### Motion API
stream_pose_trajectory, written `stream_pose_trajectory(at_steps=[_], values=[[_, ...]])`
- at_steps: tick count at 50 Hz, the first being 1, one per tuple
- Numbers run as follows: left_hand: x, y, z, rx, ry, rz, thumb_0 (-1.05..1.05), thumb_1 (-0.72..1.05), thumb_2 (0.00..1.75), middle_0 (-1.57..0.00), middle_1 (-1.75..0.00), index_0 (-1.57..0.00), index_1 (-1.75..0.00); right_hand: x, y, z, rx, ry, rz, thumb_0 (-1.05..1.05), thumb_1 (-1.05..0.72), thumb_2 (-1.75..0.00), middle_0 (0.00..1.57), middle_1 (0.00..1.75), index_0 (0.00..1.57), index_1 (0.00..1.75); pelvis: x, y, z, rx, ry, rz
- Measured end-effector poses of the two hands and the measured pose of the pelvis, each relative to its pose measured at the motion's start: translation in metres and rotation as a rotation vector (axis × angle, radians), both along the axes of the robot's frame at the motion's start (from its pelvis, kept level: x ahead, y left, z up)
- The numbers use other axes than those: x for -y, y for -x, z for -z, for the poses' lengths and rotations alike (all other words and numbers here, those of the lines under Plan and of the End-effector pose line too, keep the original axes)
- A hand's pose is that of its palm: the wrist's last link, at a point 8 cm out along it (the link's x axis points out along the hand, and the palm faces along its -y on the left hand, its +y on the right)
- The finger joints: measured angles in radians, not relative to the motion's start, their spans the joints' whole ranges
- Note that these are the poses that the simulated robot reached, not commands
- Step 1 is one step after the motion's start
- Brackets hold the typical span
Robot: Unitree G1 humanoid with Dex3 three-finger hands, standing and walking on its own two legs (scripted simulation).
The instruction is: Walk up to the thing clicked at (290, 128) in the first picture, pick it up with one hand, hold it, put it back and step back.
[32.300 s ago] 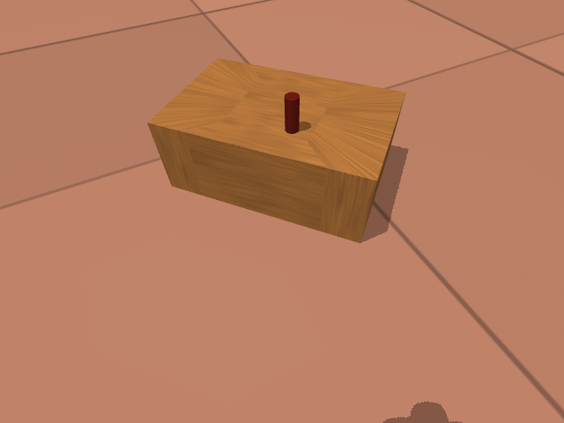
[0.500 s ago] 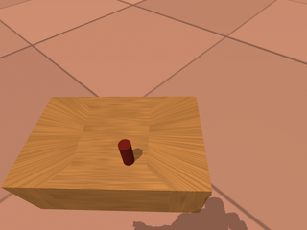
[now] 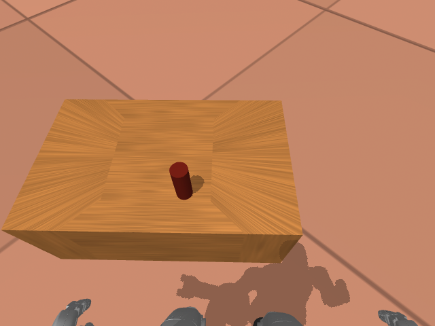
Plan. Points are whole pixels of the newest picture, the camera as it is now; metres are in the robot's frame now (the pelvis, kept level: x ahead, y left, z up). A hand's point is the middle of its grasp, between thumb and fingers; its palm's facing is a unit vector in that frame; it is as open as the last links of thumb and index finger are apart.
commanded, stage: step back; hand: left
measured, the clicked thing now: (181, 181) +0.55 +0.15 -0.30
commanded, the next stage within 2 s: none
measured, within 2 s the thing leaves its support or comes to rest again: neither
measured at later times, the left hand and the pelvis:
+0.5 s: hand out of the picture +0.03 +0.27 -0.16, palm faces -0.08 -0.91 -0.40, open 7.4 cm; pelvis -0.09 +0.01 -0.02, yaw -3 degrees
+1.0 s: hand out of the picture -0.10 +0.30 -0.15, palm faces +0.02 -0.93 -0.37, open 7.4 cm; pelvis -0.21 +0.03 +0.00, yaw +0 degrees
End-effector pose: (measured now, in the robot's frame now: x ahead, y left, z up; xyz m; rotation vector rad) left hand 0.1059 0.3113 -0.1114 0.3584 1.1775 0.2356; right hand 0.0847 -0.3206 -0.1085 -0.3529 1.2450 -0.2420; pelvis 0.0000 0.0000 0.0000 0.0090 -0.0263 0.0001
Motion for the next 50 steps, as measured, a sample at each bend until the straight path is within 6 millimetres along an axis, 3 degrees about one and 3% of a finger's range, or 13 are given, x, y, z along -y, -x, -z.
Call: stream_pose_trajectory(at_steps=[5,10,17,23,30,36,41,45,50], values=[[-0.023,-0.012,0.018,0.061,0.017,0.020,0.00,0.90,0.90,-0.20,-0.30,-0.20,-0.30,-0.015,0.036,0.003,-0.039,0.058,-0.010,0.01,-0.90,-0.90,0.20,0.30,0.20,0.30,-0.022,0.017,0.015,0.000,0.005,-0.010],[-0.026,-0.003,0.017,0.052,0.029,0.022,0.00,0.90,0.90,-0.20,-0.30,-0.20,-0.30,-0.034,0.068,-0.007,-0.082,0.047,0.004,0.01,-0.90,-0.89,0.20,0.30,0.21,0.30,-0.027,0.031,0.005,-0.004,0.023,-0.006],[-0.020,0.035,0.013,-0.013,0.030,0.062,0.00,0.90,0.90,-0.20,-0.30,-0.20,-0.30,-0.041,0.077,-0.006,0.003,0.028,0.018,0.01,-0.90,-0.89,0.21,0.30,0.21,0.30,-0.028,0.053,0.001,-0.004,0.027,0.040],[-0.010,0.064,0.011,-0.012,-0.007,0.083,0.00,0.90,0.90,-0.20,-0.30,-0.20,-0.30,-0.026,0.083,0.013,0.077,-0.004,0.014,0.01,-0.90,-0.89,0.21,0.30,0.21,0.30,-0.015,0.077,0.014,0.003,0.007,0.072],[0.004,0.104,-0.012,0.021,-0.016,0.059,0.00,0.90,0.90,-0.20,-0.30,-0.21,-0.30,-0.016,0.100,0.016,0.086,-0.031,0.020,0.01,-0.90,-0.89,0.20,0.30,0.21,0.30,-0.008,0.105,0.005,0.012,-0.012,0.059],[-0.003,0.122,-0.022,0.092,-0.037,0.050,0.00,0.90,0.90,-0.21,-0.30,-0.21,-0.31,-0.017,0.127,0.014,0.055,-0.008,-0.036,0.01,-0.90,-0.90,0.20,0.30,0.21,0.30,-0.012,0.134,0.004,0.001,-0.012,0.022],[-0.019,0.145,-0.009,0.132,-0.021,0.041,0.00,0.90,0.90,-0.21,-0.30,-0.21,-0.31,-0.027,0.151,0.012,0.042,0.018,-0.078,0.01,-0.90,-0.90,0.20,0.30,0.21,0.30,-0.022,0.164,0.013,0.005,0.001,-0.018],[-0.031,0.174,0.005,0.105,0.000,0.019,0.00,0.90,0.90,-0.20,-0.30,-0.21,-0.30,-0.039,0.177,0.004,0.050,0.024,-0.088,0.01,-0.90,-0.90,0.20,0.30,0.21,0.30,-0.030,0.188,0.014,0.028,-0.005,-0.009],[-0.032,0.215,0.005,0.053,0.022,-0.009,0.00,0.90,0.90,-0.20,-0.30,-0.20,-0.30,-0.045,0.205,-0.014,0.063,0.030,-0.075,0.01,-0.90,-0.89,0.21,0.30,0.21,0.30,-0.028,0.212,0.002,0.016,0.026,0.007]])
